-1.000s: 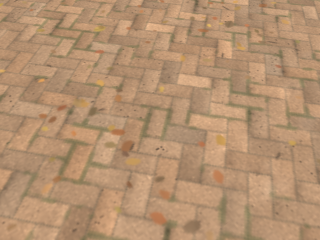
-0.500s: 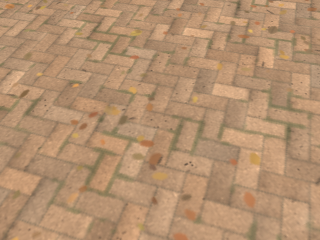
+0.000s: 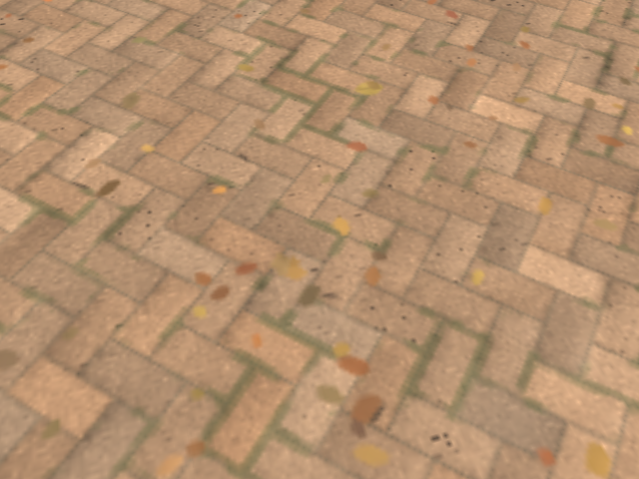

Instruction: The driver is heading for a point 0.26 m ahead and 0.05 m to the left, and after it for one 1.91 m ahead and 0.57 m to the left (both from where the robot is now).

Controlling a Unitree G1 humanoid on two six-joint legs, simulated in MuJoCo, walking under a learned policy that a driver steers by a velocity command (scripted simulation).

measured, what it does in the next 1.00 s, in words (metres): walks ahead, turning left: right foot, then left foot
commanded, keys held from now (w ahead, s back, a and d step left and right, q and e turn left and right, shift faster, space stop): w+q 0.04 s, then q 0.82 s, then no key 0.14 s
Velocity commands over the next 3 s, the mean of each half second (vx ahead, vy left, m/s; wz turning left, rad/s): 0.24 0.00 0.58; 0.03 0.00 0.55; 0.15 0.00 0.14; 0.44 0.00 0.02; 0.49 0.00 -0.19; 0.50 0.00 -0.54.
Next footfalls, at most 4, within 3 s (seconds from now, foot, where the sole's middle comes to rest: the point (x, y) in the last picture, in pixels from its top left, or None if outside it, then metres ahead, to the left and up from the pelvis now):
0.22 right None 0.33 -0.13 -0.78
0.66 left None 0.22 0.11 -0.78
1.12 right None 0.33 -0.10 -0.78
1.92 right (242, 400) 0.64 0.16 -0.78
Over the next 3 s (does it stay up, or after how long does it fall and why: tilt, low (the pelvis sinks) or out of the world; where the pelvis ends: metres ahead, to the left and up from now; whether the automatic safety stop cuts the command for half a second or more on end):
stays up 0.92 0.41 -0.03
